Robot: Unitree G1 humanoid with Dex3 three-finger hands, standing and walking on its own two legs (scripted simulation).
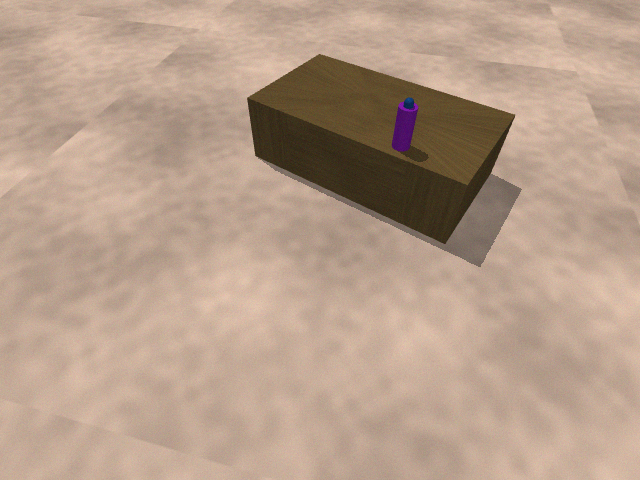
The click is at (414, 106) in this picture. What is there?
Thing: necked bottle
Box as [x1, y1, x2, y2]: [392, 97, 417, 150]
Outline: 409,97 406,98 403,102 399,103 392,140 392,147 397,150 408,149 410,143 417,105
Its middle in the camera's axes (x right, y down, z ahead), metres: +0.32 -0.45 +1.50
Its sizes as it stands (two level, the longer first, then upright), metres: 0.073 0.073 0.209
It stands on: a support 0.33 m high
